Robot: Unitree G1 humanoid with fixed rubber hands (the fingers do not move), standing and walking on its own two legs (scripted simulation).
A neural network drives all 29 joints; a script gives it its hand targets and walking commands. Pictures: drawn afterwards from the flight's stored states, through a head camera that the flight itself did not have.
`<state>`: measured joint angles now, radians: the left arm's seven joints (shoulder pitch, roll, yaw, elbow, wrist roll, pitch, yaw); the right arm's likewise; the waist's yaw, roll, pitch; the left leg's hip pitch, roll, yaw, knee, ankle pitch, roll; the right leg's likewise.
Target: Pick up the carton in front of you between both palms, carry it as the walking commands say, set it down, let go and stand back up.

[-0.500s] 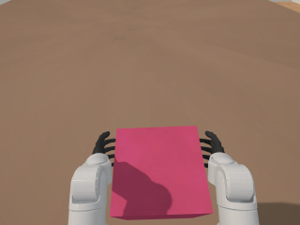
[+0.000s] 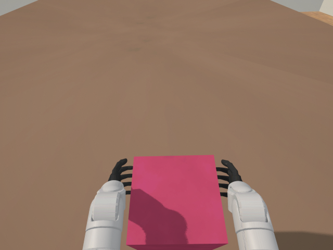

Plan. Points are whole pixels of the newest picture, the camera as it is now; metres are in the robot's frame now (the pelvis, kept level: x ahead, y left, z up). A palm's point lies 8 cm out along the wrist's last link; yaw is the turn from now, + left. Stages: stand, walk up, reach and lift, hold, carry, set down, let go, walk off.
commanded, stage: carry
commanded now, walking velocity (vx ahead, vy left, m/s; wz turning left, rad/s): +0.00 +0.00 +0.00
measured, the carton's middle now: (174, 207) +0.29 +0.00 -0.07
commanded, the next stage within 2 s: hold in 0.86 s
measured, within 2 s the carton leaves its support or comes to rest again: neither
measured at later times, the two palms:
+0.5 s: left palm (109, 194) +0.26 +0.16 +0.04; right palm (232, 195) +0.26 -0.14 +0.04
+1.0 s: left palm (99, 202) +0.24 +0.18 +0.04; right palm (224, 196) +0.26 -0.12 +0.04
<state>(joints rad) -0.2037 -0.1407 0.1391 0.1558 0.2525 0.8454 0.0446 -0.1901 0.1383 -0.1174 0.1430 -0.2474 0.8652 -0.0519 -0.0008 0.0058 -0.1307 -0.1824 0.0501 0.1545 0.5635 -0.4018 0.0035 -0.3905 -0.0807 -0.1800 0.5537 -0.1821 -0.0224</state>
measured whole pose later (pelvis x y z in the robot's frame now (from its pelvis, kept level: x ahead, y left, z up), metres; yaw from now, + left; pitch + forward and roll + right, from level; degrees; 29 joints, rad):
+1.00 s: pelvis -0.03 +0.01 +0.01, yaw +6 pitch -5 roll +0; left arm -0.23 -0.15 0.17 0.26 0.26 0.67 0.04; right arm -0.17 0.13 -0.14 0.13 -0.24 0.74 -0.03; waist -0.02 0.02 0.04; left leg -0.08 -0.02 0.05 0.47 -0.31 0.03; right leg -0.23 -0.03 0.03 0.41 -0.10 0.03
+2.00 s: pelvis -0.02 -0.03 +0.01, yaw +11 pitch -4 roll +0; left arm -0.43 -0.20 0.39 0.50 0.36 0.58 0.03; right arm -0.41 0.17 -0.36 0.45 -0.39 0.62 0.02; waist -0.02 0.06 0.04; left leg -0.13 -0.03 -0.13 0.50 -0.31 -0.01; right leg -0.25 0.02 0.03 0.47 -0.16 0.00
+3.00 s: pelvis -0.09 -0.05 -0.23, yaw +16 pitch +42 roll +6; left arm -0.85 -0.18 0.45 0.67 0.16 0.18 0.23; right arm -0.92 -0.09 -0.34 0.77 -0.23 0.25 -0.07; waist -0.06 0.09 -0.17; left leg -1.80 -0.18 -0.06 1.65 -0.60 -0.08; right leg -1.95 0.08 0.14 1.60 -0.39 0.04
